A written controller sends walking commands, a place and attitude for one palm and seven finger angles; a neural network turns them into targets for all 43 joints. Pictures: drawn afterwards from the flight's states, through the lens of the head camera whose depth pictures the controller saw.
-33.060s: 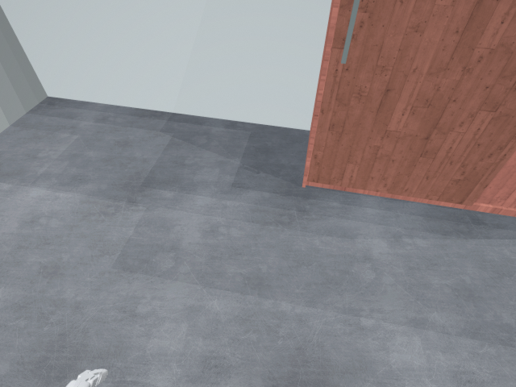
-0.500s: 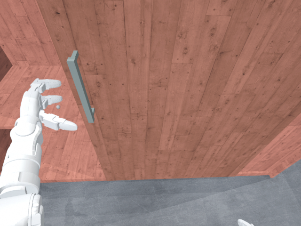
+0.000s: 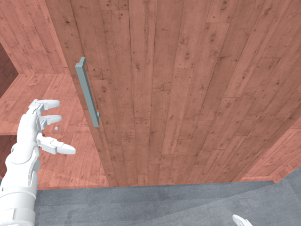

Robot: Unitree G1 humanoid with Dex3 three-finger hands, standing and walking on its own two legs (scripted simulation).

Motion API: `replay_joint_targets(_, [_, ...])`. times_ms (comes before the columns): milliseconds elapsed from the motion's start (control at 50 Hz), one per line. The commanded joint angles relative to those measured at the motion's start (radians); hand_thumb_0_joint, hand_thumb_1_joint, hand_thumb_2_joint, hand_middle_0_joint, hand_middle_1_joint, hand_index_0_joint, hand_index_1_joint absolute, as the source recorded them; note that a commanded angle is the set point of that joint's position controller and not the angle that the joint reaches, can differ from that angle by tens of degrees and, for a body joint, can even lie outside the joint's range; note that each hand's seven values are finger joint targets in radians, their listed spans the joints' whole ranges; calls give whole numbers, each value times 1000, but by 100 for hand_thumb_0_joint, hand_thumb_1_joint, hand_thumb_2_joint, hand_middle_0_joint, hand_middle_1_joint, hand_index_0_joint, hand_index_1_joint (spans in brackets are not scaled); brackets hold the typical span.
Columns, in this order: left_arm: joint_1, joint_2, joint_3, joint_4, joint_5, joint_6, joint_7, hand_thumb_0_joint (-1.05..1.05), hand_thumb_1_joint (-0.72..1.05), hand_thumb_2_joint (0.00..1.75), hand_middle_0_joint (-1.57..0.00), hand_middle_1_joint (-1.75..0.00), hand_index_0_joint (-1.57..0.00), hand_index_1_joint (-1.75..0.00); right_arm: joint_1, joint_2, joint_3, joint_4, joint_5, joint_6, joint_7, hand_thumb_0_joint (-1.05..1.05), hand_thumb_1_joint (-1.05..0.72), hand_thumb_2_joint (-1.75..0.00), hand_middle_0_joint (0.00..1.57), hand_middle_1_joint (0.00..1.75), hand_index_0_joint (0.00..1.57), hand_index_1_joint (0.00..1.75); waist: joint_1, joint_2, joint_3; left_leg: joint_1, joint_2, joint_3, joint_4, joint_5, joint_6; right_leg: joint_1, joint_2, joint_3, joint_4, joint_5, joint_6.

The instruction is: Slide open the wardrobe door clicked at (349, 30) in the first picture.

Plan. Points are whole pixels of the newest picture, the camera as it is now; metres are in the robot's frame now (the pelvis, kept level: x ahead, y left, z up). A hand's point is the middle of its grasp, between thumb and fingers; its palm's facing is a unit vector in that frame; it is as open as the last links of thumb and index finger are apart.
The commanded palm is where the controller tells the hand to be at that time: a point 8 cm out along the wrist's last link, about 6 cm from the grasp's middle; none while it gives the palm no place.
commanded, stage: slip the hand off the handle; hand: left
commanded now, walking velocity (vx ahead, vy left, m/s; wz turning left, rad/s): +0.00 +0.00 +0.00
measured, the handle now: (90, 95) +0.46 +0.22 +0.10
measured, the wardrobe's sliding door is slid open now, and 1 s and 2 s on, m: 0.55 0.55 0.55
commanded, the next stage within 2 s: draw the hand back to the body in 0.36 s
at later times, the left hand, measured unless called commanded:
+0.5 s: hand (45, 153) +0.26 +0.27 +0.09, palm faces +0.32 -0.92 -0.22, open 14.7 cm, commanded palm +0.22 +0.31 +0.11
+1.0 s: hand (32, 160) +0.22 +0.26 +0.14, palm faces +0.15 -0.99 -0.03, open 14.6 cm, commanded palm +0.18 +0.30 +0.14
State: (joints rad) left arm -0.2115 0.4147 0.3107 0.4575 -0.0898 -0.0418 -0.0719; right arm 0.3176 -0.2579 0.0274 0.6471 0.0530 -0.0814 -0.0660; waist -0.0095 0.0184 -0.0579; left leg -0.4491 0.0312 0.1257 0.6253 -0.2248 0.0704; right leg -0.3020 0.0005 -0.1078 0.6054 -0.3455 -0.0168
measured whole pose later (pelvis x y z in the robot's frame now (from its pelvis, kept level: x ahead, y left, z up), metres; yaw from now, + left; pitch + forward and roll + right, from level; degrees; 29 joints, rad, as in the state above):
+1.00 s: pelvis -0.01 -0.01 +0.00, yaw +1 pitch -3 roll -2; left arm 0.16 0.36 0.40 0.02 -0.37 -0.06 -0.35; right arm 0.27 -0.27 0.05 0.65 0.07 -0.30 -0.11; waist 0.06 0.04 -0.04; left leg -0.35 0.03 0.10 0.59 -0.20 0.05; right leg -0.19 0.01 -0.13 0.56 -0.33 -0.03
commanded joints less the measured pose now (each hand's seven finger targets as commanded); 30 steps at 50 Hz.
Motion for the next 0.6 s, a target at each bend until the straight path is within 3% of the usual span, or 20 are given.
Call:
replay_joint_targets(0, [-304, 253, 60, -339, -5, -54, 37, 0, -55, 20, -25, -115, -25, -115, -110, -149, -53, -148, 0, -80, -23, 0, -90, -90, 20, 30, 20, 30, 15, 118, -198, 345, 28, -222, -136, -5, -32, -171, 31, 54, -95, 89, -8])
replay_joint_targets(20, [-303, 263, 62, -369, -2, -53, 39, 0, -55, 20, -25, -115, -25, -115, -114, -148, -51, -149, 0, -83, -28, 0, -90, -90, 20, 30, 20, 30, 11, 109, -199, 342, 27, -217, -134, -8, -29, -159, 32, 56, -99, 91, -8])
replay_joint_targets(60, [-292, 216, 24, -379, -10, -42, 34, 0, -55, 20, -25, -115, -25, -115, -127, -141, -44, -146, 1, -93, -32, 0, -90, -90, 20, 30, 20, 30, 7, 108, -190, 348, 25, -218, -140, -23, -31, -159, 28, 55, -106, 87, -6])
replay_joint_targets(120, [-231, 235, 50, -358, -26, -19, 24, 0, -55, 20, -25, -115, -25, -115, -134, -146, -40, -138, 4, -101, -41, 0, -90, -90, 20, 30, 20, 30, 16, 60, -157, 318, 21, -214, -153, -62, -31, -136, 28, 58, -125, 73, -8])
replay_joint_targets(180, [-201, 181, 8, -372, -34, 6, 10, 0, -55, 20, -25, -115, -25, -115, -159, -132, -34, -146, 9, -111, -42, 0, -90, -90, 20, 30, 20, 30, 20, 73, -137, 320, 15, -207, -161, -76, -33, -135, 22, 58, -135, 67, -7])
replay_joint_targets(220, [-133, 227, 59, -367, -35, 18, 8, 0, -55, 20, -25, -115, -25, -115, -158, -138, -35, -147, 8, -113, -42, 0, -90, -90, 20, 30, 20, 30, 36, 54, -130, 300, 12, -198, -161, -70, -31, -114, 24, 62, -146, 65, -8])
replay_joint_targets(260, [-117, 183, 21, -418, -40, 19, 1, 0, -55, 20, -25, -115, -25, -115, -177, -127, -29, -161, 12, -119, -38, 0, -90, -90, 20, 30, 20, 30, 35, 70, -125, 306, 6, -192, -165, -71, -31, -110, 19, 62, -151, 60, -8])
replay_joint_targets(320, [-85, 228, 65, -448, -42, 15, 7, 0, -55, 20, -25, -115, -25, -115, -180, -129, -26, -160, 7, -124, -41, 0, -90, -90, 20, 30, 20, 30, 40, 45, -111, 289, 4, -183, -162, -67, -28, -95, 21, 67, -163, 53, -7])
replay_joint_targets(340, [-56, 208, 57, -465, -46, 13, 7, 0, -55, 20, -25, -115, -25, -115, -187, -121, -24, -168, 7, -128, -40, 0, -90, -90, 20, 30, 20, 30, 44, 52, -107, 284, -1, -175, -161, -60, -27, -88, 18, 70, -167, 48, -6])
replay_joint_targets(420, [-155, 282, 116, -457, -53, -2, 9, 0, -55, 20, -25, -115, -25, -115, -188, -125, -20, -140, 3, -134, -55, 0, -90, -90, 20, 30, 20, 30, 24, 19, -76, 263, -7, -155, -136, -66, -22, -102, 12, 96, -192, 13, 3])
replay_joint_targets(460, [-134, 259, 103, -434, -56, -8, -5, 0, -55, 20, -25, -115, -25, -115, -190, -118, -17, -140, 4, -139, -57, 0, -90, -90, 20, 30, 20, 30, 31, 45, -96, 264, -14, -145, -131, -44, -23, -91, 8, 99, -189, 16, 2])
replay_joint_targets(480, [-235, 151, 95, -529, -243, -94, -113, 0, -55, 20, -25, -115, -25, -115, -182, -123, -13, -129, 15, -167, -64, 0, -90, -90, 20, 30, 20, 30, -18, 46, -136, 294, -18, -146, -116, -12, -32, -46, 10, 103, -203, 49, 1])
replay_joint_targets(500, [-184, 217, 132, -469, -256, -139, -174, 0, -55, 20, -25, -115, -25, -115, -186, -120, -10, -109, 14, -187, -69, 0, -90, -90, 20, 30, 20, 30, 17, 66, -154, 302, -15, -145, -99, 13, -32, -34, 12, 111, -188, 77, -4])
replay_joint_targets(520, [-152, 226, 139, -461, -269, -163, -215, 0, -55, 20, -25, -115, -25, -115, -180, -120, -7, -110, 15, -197, -71, 0, -90, -90, 20, 30, 20, 30, 28, 85, -173, 295, -17, -142, -88, 38, -29, -14, 9, 117, -178, 114, -4])
replay_joint_targets(540, [-109, 255, 171, -460, -294, -186, -255, 0, -55, 20, -25, -115, -25, -115, -170, -125, -11, -108, 14, -210, -73, 0, -90, -90, 20, 30, 20, 30, 32, 107, -180, 294, -17, -144, -85, 56, -29, -8, 5, 122, -170, 146, -4])
replay_joint_targets(560, [-112, 227, 134, -446, -300, -204, -305, 0, -55, 20, -25, -115, -25, -115, -171, -125, -5, -111, 13, -220, -71, 0, -90, -90, 20, 30, 20, 30, 25, 113, -174, 296, -18, -141, -85, 62, -30, -17, 3, 123, -161, 162, 0])
replay_joint_targets(580, [-77, 237, 141, -404, -304, -213, -344, 0, -55, 20, -25, -115, -25, -115, -166, -129, -8, -110, 15, -228, -69, 0, -90, -90, 20, 30, 20, 30, 25, 98, -142, 281, -14, -144, -82, 61, -30, -34, 3, 123, -159, 168, 4])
